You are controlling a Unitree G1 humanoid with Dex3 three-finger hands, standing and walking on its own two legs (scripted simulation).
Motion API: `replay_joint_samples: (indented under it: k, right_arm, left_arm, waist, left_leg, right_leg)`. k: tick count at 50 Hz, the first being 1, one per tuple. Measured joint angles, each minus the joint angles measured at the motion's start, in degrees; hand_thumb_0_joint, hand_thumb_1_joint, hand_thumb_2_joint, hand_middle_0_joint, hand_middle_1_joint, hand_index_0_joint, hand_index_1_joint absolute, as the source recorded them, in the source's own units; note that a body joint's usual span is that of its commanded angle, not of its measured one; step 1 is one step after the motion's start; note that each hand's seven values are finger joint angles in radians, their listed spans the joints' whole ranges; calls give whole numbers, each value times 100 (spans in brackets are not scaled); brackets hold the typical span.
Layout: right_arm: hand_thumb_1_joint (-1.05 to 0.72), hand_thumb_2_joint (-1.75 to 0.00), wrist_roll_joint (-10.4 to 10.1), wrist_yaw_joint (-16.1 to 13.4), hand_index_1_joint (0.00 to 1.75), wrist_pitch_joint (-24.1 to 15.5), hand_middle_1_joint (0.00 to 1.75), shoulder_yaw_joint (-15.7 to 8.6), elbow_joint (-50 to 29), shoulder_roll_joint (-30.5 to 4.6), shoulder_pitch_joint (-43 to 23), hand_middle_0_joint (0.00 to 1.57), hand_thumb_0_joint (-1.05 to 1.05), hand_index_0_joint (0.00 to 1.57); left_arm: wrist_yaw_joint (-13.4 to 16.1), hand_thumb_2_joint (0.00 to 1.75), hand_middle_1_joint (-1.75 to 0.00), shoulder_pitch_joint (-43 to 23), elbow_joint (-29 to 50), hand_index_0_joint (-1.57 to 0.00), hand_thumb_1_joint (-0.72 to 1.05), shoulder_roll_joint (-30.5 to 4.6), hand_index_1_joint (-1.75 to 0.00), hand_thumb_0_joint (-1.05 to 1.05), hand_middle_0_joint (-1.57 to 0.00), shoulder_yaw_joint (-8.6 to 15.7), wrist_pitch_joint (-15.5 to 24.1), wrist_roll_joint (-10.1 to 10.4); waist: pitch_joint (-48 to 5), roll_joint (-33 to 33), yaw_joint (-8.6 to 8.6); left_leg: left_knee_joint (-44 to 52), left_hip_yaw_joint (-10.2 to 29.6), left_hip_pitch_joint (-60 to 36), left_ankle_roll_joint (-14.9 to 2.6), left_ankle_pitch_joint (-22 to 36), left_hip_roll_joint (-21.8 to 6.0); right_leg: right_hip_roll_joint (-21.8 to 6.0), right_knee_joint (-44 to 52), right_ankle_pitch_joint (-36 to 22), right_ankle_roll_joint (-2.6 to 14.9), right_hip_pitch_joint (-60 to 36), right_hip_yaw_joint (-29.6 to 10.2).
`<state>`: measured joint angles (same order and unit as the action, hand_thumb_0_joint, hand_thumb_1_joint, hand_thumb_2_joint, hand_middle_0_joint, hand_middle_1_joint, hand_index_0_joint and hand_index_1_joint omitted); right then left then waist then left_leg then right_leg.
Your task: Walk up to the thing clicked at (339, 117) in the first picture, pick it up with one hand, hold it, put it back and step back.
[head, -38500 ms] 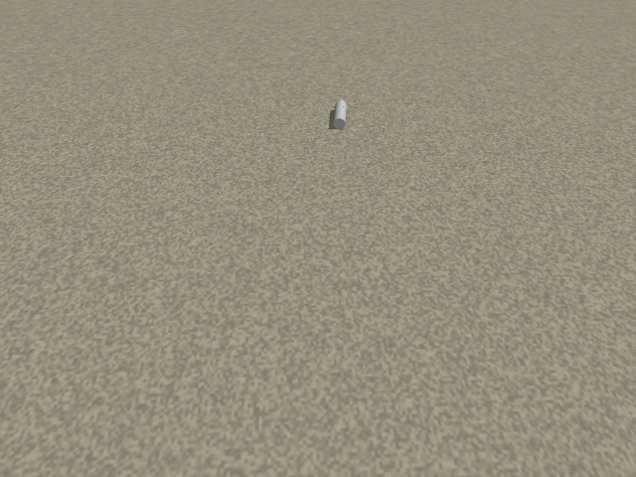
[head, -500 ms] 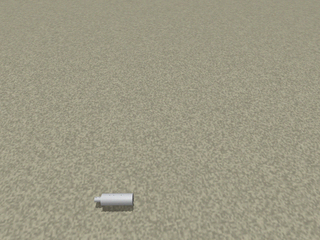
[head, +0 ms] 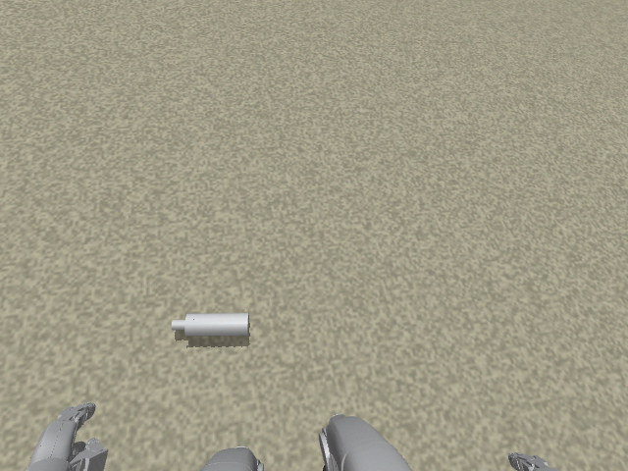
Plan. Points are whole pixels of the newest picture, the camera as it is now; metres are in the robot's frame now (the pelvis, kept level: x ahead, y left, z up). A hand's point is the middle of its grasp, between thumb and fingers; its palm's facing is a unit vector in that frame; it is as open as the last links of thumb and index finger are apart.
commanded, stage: step back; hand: left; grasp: from above
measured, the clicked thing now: (210, 324) +0.51 +0.23 -0.73
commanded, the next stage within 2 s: none
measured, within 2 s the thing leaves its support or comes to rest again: neither
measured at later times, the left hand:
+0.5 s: hand out of the picture +0.03 +0.24 -0.13, palm faces -0.05 -0.92 -0.40, open 7.4 cm
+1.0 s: hand out of the picture -0.15 +0.26 -0.16, palm faces -0.07 -0.92 -0.39, open 7.4 cm
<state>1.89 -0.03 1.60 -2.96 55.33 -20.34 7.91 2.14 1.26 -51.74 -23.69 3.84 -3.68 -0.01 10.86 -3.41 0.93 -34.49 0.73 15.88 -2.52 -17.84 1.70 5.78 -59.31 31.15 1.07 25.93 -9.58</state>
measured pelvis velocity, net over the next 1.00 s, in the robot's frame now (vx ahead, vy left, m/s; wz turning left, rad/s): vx -0.25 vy -0.01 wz -0.08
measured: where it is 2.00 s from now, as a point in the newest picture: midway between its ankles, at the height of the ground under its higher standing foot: outside the picture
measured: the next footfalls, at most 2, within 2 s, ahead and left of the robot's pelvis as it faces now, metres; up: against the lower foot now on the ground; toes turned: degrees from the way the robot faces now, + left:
right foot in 0.30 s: -0.03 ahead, -0.13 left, +0.00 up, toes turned +0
left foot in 0.64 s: -0.11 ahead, +0.11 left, +0.00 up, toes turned -3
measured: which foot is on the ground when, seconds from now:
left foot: down 0.00-0.32, up 0.34-0.62, down 0.64-1.00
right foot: up 0.00-0.28, down 0.30-0.66, up 0.68-1.00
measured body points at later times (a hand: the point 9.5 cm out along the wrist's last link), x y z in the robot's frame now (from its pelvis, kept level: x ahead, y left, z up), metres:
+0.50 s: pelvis -0.10 -0.01 +0.00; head -0.04 -0.03 +0.45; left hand +0.03 +0.29 -0.10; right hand -0.02 -0.33 -0.13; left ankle -0.12 +0.12 -0.66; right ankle -0.07 -0.13 -0.73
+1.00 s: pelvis -0.25 -0.01 -0.01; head -0.19 -0.01 +0.44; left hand -0.15 +0.30 -0.13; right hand -0.14 -0.33 -0.11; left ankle -0.15 +0.11 -0.73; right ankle -0.30 -0.15 -0.71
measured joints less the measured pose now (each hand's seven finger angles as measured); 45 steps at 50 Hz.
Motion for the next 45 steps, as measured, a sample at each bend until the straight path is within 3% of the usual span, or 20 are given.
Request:
replay_joint_samples:
  k: [3,6,10,14,16,17,19,21,24,29,32,33,34,36,39,42,45]
  right_arm:
    - [-91,-90,-14,-75,30,-4,30,12,-140,42,11,20,0,21]
    - [-91,-90,-39,-113,30,-36,30,8,-321,59,-8,20,0,21]
    - [-91,-90,-50,-108,30,-62,30,30,-533,50,-45,20,0,21]
    - [-90,-90,-66,-68,30,-5,30,57,-617,-29,-73,20,0,21]
    - [-90,-90,-110,-57,30,57,30,44,-561,-118,-138,20,0,21]
    - [-91,-90,-135,-67,30,97,30,28,-518,-129,-156,20,0,21]
    - [-91,-90,-152,-85,30,162,30,14,-455,-114,-163,20,0,21]
    - [-91,-90,-197,-86,30,148,30,18,-444,-167,-105,20,0,21]
    - [-91,-90,-216,-109,30,85,30,38,-459,-256,22,20,0,21]
    - [-91,-90,-172,-124,30,79,30,44,-467,-299,170,20,0,21]
    - [-91,-90,-106,-79,30,7,30,10,-470,-274,221,20,0,21]
    - [-91,-90,-64,-71,30,-13,30,-13,-439,-207,188,20,0,21]
    - [-91,-90,-33,-38,30,-10,30,-6,-431,-158,168,20,0,21]
    - [-91,-90,8,25,30,-22,30,34,-456,-111,163,20,0,21]
    - [-91,-90,21,2,30,-40,30,91,-480,-15,160,20,0,21]
    - [-91,-90,12,-36,30,-49,30,85,-578,13,101,20,0,21]
    - [-90,-90,-4,-59,30,-75,30,72,-738,5,-5,20,0,21]
  left_arm:
    - [-40,90,-30,120,72,-20,91,55,-30,1,-20,-20,11,2]
    - [-84,90,-30,271,121,-20,91,120,-30,1,-20,-25,-5,-23]
    - [-129,90,-30,422,172,-20,91,165,-30,1,-20,-4,-7,-43]
    - [-174,90,-30,548,185,-20,91,201,-30,1,-20,27,60,-76]
    - [-176,90,-30,594,148,-20,91,302,-30,1,-20,47,118,-131]
    - [-201,90,-30,637,158,-20,91,332,-30,1,-20,30,128,-132]
    - [-233,90,-30,716,224,-20,91,345,-30,1,-20,3,136,-134]
    - [-211,90,-30,745,275,-20,91,402,-30,1,-20,-11,126,-111]
    - [-178,90,-30,714,406,-20,90,440,-30,1,-20,-17,106,-129]
    - [-130,90,-30,559,723,-20,90,373,-30,1,-20,-28,130,-151]
    - [-154,90,-30,463,836,-20,90,254,-30,1,-20,-48,81,-108]
    - [-163,90,-30,413,826,-20,90,192,-30,1,-20,-37,54,-94]
    - [-160,90,-30,396,786,-20,90,164,-30,1,-20,-20,27,-79]
    - [-139,90,-30,424,658,-20,90,160,-30,1,-20,13,-37,-86]
    - [-123,90,-30,541,539,-20,91,109,-30,1,-20,61,-65,-28]
    - [-142,90,-30,706,501,-20,91,84,-30,1,-20,111,-39,-35]
    - [-160,90,-30,837,458,-20,91,58,-30,1,-20,136,-50,-62]
  waist:
    - [43,48,12]
    - [90,108,40]
    - [127,162,48]
    - [50,253,0]
    - [43,504,18]
    - [11,563,42]
    - [-48,460,-46]
    - [-101,442,-102]
    - [-171,458,-142]
    - [-122,403,-135]
    - [-89,299,-72]
    - [-12,140,-95]
    - [29,50,-133]
    - [4,103,-62]
    - [-95,95,-63]
    - [-135,108,-123]
    - [-104,132,-158]
  left_leg:
    - [195,-82,-22,-32,171,-54]
    - [227,-169,13,-52,254,-84]
    - [78,-294,171,-36,289,-124]
    - [-288,-399,439,50,226,-192]
    - [-536,-290,575,122,181,-350]
    - [-746,-126,667,152,-141,-286]
    - [-1726,224,898,217,-928,112]
    - [-2568,525,1029,261,-1065,429]
    - [-2998,686,969,349,-1064,574]
    - [-1755,432,354,377,-1160,274]
    - [-241,210,-182,260,-350,67]
    - [-138,133,-225,184,-188,155]
    - [-174,69,-202,136,-164,183]
    - [-219,128,-95,83,-107,78]
    - [48,140,-43,99,169,-66]
    - [191,86,60,109,388,-179]
    - [189,22,234,129,548,-274]
  right_leg:
    - [109,-556,-146,-74,70,73]
    - [48,-379,-190,-188,-119,125]
    - [-163,452,-248,-229,-481,259]
    - [-384,1882,-781,-93,-1026,532]
    - [-256,2238,-1094,-30,-1172,678]
    - [-240,2214,-1100,6,-1141,730]
    - [-352,2197,-1153,63,-1062,652]
    - [-439,2378,-1326,60,-1049,617]
    - [-507,2589,-1566,38,-952,647]
    - [-605,2554,-1765,-18,-695,839]
    - [-692,2210,-1730,-107,-418,963]
    - [-784,2074,-1716,-132,-352,896]
    - [-738,1917,-1439,-106,-284,756]
    - [-342,1015,-497,-75,-63,442]
    - [98,-408,-213,-25,171,123]
    - [137,-880,-218,-138,48,99]
    - [8,-571,-150,-259,-280,122]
